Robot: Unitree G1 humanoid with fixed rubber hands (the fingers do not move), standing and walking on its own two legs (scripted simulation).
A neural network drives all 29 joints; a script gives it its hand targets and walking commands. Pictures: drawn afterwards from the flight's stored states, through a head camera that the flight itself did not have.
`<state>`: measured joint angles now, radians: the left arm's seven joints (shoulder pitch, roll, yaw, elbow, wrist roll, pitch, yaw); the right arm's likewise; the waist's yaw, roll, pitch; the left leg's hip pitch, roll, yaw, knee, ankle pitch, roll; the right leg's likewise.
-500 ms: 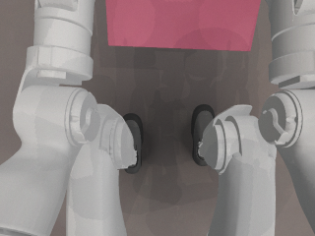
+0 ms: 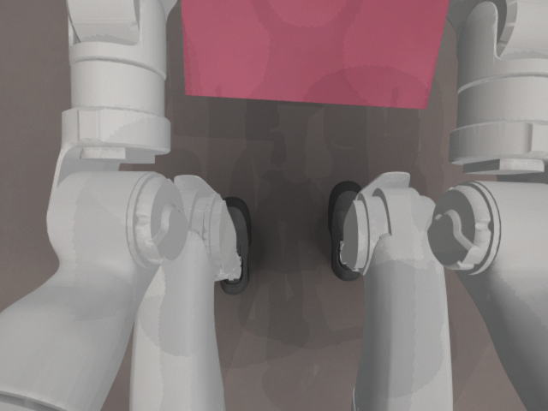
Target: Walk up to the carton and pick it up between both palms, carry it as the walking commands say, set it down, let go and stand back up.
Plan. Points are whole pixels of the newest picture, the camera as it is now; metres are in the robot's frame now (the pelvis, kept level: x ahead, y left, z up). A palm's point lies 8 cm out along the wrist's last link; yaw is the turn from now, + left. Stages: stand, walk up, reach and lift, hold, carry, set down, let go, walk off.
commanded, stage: reach and lift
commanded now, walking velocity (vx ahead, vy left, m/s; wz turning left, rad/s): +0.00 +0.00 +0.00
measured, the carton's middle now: out of the picture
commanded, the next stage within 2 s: none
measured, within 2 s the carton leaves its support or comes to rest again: neither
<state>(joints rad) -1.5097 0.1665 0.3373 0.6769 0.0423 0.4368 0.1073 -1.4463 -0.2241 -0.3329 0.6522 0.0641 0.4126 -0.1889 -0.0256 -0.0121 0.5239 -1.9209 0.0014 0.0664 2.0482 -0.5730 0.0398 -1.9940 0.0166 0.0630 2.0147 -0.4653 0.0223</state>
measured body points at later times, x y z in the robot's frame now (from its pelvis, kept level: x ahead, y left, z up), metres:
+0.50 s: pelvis -0.01 +0.00 +0.05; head +0.32 -0.02 +0.34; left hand +0.57 +0.11 -0.02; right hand +0.55 -0.19 -0.03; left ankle +0.13 +0.11 -0.39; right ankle +0.16 -0.13 -0.39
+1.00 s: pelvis -0.02 +0.00 +0.11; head +0.29 -0.02 +0.42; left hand +0.55 +0.11 +0.06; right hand +0.53 -0.18 +0.05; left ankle +0.13 +0.11 -0.39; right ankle +0.16 -0.13 -0.39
